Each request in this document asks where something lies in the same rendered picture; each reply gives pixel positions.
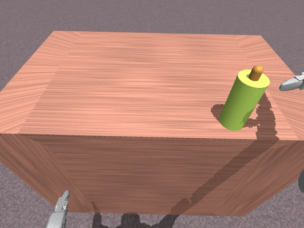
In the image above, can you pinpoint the right robot hand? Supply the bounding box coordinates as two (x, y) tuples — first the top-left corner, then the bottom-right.
(279, 72), (304, 91)

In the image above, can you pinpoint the left robot hand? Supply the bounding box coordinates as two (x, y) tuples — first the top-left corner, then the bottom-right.
(46, 190), (69, 228)

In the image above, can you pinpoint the bottle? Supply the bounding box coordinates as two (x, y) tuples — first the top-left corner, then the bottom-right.
(219, 65), (270, 131)

